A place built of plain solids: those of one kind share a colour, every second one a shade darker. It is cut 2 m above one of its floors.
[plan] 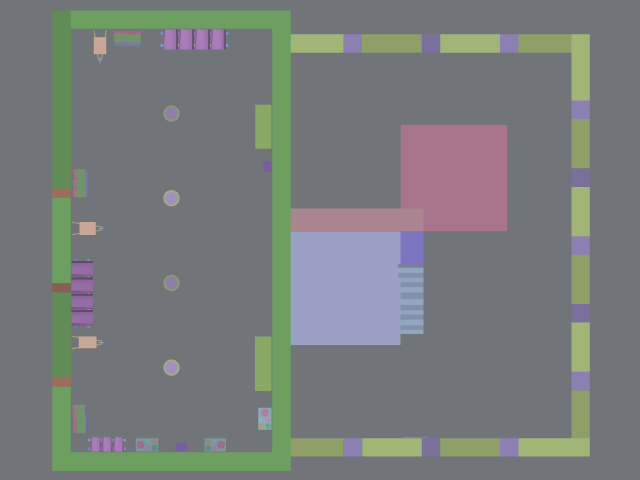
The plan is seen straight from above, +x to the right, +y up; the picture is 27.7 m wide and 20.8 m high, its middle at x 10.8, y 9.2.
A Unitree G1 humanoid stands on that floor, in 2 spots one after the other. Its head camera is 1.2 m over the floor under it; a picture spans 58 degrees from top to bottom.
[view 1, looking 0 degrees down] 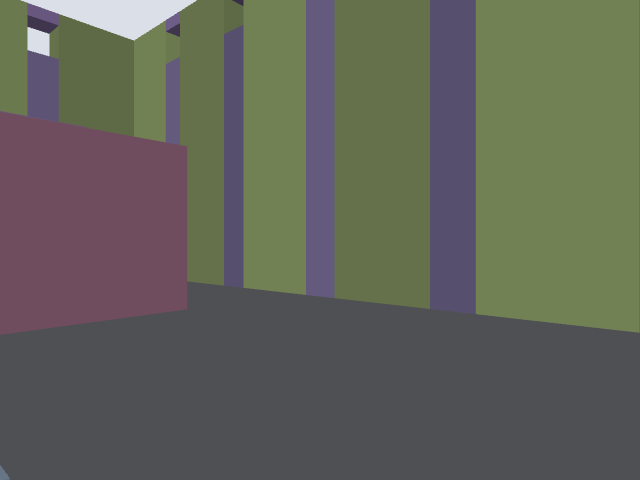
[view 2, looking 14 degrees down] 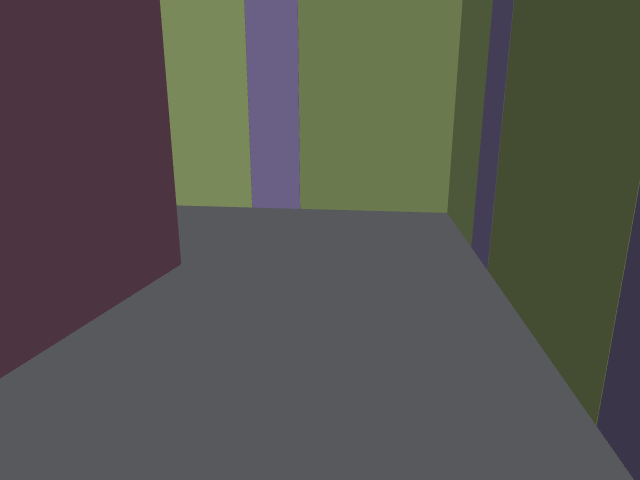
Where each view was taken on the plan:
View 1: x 14.76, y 2.93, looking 41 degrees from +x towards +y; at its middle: wall_vestibule_under_light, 9.19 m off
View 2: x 20.79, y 10.56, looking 99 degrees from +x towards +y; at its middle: ground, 4.96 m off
